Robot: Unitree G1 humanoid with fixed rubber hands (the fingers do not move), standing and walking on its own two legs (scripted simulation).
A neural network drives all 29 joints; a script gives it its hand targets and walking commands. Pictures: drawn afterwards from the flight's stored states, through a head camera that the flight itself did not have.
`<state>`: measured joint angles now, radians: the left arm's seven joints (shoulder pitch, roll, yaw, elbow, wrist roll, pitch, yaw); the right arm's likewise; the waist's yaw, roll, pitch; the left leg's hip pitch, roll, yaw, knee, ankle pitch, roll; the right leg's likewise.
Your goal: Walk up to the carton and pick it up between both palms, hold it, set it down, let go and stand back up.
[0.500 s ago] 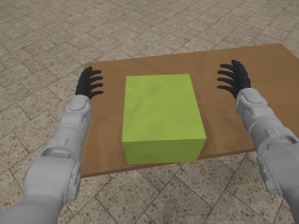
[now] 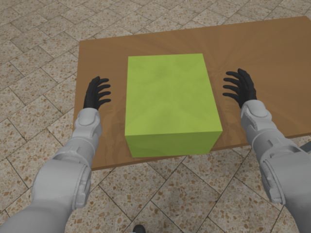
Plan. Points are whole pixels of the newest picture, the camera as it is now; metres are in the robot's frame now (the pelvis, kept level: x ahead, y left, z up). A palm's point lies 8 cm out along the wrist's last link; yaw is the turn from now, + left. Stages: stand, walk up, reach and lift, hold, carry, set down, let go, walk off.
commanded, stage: reach and lift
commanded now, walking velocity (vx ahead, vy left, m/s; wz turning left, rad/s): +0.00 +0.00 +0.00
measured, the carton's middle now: (167, 104) +0.49 +0.01 -0.02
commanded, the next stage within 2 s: none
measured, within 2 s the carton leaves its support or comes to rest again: neither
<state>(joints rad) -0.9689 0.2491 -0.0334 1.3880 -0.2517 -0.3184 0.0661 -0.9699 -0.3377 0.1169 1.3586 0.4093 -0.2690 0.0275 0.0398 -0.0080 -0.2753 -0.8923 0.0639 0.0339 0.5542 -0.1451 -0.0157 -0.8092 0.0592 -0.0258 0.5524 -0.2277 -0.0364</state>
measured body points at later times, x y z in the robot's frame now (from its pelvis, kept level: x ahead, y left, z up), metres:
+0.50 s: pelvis +0.00 +0.00 -0.01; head +0.13 +0.00 +0.42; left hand +0.46 +0.19 +0.02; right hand +0.48 -0.19 +0.03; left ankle +0.04 +0.13 -0.72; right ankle -0.01 -0.09 -0.72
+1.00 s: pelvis +0.00 +0.01 +0.00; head +0.13 +0.01 +0.43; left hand +0.46 +0.17 +0.02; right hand +0.46 -0.16 +0.02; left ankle +0.04 +0.13 -0.72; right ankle -0.01 -0.09 -0.72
